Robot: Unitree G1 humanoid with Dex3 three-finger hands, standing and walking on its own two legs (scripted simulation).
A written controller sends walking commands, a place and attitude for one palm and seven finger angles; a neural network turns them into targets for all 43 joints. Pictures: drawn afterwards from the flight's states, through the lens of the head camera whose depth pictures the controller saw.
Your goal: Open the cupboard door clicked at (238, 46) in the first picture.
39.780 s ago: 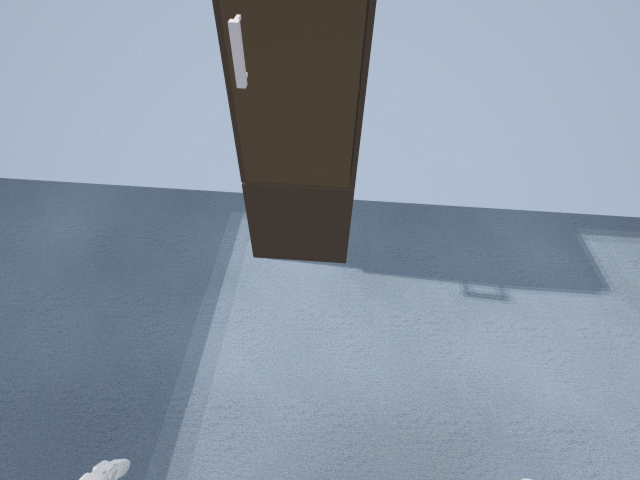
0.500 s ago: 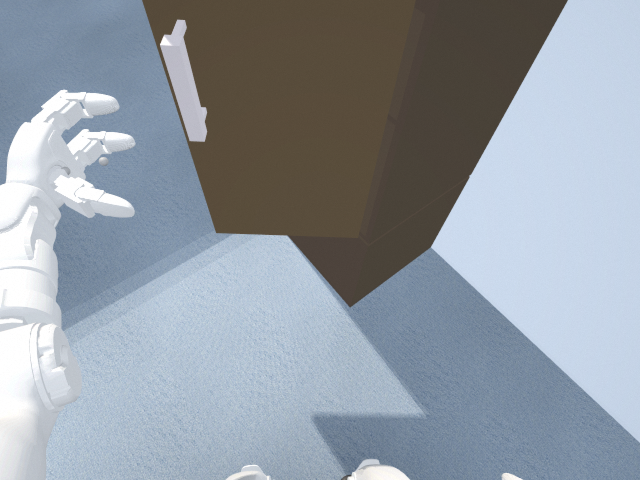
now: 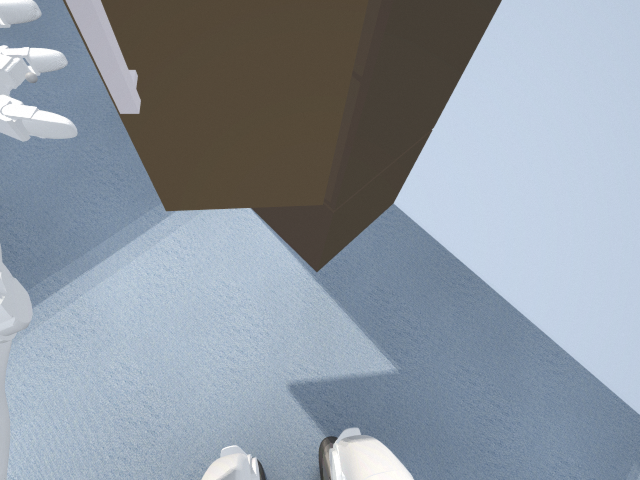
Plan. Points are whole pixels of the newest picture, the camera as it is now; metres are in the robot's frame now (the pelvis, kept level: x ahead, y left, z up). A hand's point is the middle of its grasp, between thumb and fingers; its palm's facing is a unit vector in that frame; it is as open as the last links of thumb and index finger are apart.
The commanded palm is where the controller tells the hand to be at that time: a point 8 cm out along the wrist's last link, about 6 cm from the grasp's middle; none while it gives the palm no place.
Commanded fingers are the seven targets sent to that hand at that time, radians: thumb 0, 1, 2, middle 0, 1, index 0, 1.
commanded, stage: move the hooked fingers beside the handle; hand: left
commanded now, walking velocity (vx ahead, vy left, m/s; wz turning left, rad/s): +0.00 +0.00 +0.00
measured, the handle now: (110, 42) +0.61 +0.17 +0.12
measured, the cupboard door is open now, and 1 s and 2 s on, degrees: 51 51 51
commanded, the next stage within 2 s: slide the fingers in behind the handle in 1.56 s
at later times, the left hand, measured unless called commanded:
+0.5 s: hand (28, 70) +0.56 +0.25 +0.13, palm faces -0.02 -1.00 +0.02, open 14.0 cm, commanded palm +0.54 +0.28 +0.12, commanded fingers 0.00 -0.50 0.30 -0.30 -1.20 -0.30 -1.20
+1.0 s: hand (53, 74) +0.56 +0.22 +0.12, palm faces -0.02 -1.00 +0.00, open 14.0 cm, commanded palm +0.55 +0.27 +0.12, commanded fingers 0.00 -0.50 0.30 -0.30 -1.20 -0.30 -1.20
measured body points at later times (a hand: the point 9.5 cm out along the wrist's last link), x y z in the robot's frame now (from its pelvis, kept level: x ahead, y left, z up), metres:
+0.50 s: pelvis +0.02 +0.01 +0.00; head +0.16 +0.03 +0.43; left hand +0.55 +0.30 +0.13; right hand -0.02 -0.26 -0.09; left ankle -0.01 +0.09 -0.70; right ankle +0.01 -0.12 -0.70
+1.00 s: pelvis +0.00 +0.00 -0.01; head +0.15 +0.02 +0.42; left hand +0.55 +0.28 +0.13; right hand -0.04 -0.27 -0.10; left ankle -0.01 +0.09 -0.70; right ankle +0.01 -0.12 -0.70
